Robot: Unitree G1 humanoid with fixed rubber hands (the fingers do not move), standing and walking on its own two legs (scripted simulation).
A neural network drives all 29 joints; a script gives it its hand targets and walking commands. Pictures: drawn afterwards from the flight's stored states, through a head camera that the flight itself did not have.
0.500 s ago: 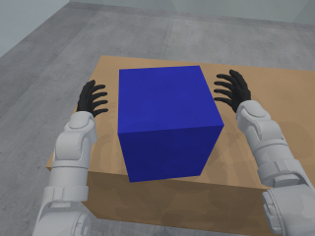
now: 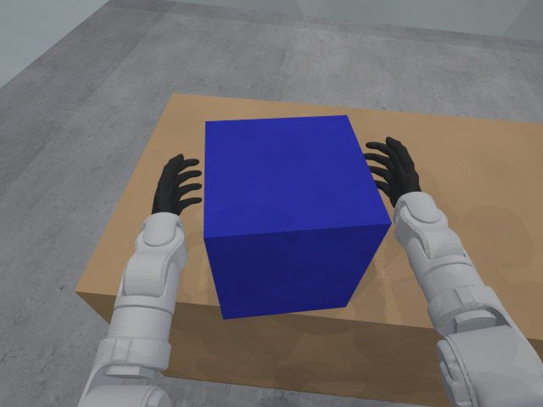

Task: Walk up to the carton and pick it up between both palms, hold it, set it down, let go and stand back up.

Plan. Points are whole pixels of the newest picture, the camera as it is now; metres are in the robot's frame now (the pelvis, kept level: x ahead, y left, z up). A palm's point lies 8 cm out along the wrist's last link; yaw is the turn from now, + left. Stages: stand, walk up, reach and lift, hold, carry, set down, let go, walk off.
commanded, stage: reach and lift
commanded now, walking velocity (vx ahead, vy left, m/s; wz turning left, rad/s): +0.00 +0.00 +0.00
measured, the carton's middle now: (281, 222) +0.39 +0.03 +0.05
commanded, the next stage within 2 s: none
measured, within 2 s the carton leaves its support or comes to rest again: neither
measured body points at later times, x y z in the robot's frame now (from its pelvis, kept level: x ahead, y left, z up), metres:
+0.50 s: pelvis +0.00 +0.00 +0.00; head +0.05 +0.01 +0.45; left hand +0.37 +0.18 +0.09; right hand +0.44 -0.11 +0.10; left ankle +0.02 +0.15 -0.75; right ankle -0.02 -0.09 -0.75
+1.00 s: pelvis +0.00 +0.00 +0.00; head +0.01 +0.02 +0.45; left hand +0.37 +0.18 +0.09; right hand +0.43 -0.12 +0.11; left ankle +0.02 +0.15 -0.75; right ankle -0.02 -0.09 -0.75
